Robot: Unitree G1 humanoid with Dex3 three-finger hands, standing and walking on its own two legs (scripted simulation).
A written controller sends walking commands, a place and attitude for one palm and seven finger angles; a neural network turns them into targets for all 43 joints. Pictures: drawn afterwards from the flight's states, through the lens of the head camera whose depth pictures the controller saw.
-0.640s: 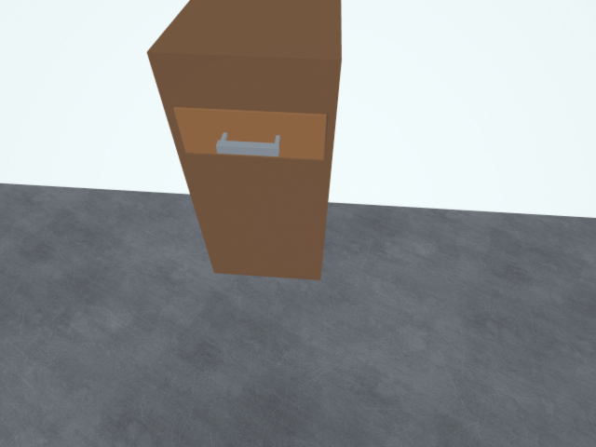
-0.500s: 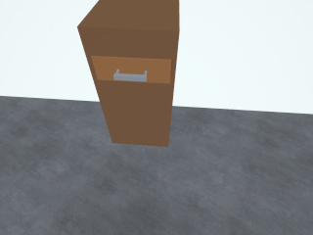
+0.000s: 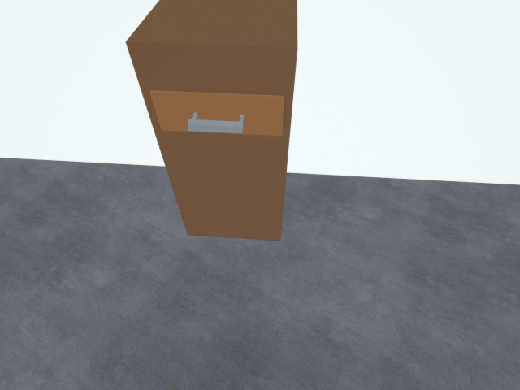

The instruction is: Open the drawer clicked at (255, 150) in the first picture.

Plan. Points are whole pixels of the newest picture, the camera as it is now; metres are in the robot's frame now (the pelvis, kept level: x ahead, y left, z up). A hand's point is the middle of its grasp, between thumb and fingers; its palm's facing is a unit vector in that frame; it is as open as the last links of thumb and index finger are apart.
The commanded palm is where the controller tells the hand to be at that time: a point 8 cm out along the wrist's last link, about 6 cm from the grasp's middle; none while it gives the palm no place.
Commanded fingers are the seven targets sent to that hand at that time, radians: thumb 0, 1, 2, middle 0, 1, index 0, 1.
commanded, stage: look at it before walking up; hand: left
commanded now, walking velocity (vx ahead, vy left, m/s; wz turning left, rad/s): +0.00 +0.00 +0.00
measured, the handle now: (217, 121) +0.82 +0.17 -0.09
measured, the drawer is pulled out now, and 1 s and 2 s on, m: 0.00 0.00 0.00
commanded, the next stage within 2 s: take the last steps up to it in 0.20 s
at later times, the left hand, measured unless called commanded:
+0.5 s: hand out of the picture +0.00 +0.17 -0.18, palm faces +0.07 -0.98 -0.18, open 7.4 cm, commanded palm none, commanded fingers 0.00 0.90 0.90 -0.20 -0.30 -0.20 -0.30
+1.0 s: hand (181, 365) +0.19 +0.16 -0.17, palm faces +0.07 -0.96 -0.26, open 7.3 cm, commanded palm none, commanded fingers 0.00 0.90 0.90 -0.20 -0.30 -0.20 -0.30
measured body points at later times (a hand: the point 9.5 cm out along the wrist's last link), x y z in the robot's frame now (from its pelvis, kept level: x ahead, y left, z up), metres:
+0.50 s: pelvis +0.02 +0.00 -0.01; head +0.03 +0.00 +0.44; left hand +0.00 +0.22 -0.17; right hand +0.01 -0.23 -0.17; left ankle +0.05 +0.12 -0.74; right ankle -0.06 -0.09 -0.74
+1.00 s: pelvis +0.14 -0.04 -0.01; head +0.17 -0.06 +0.43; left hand +0.19 +0.21 -0.15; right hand +0.06 -0.25 -0.18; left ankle +0.08 +0.09 -0.69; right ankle +0.16 -0.14 -0.74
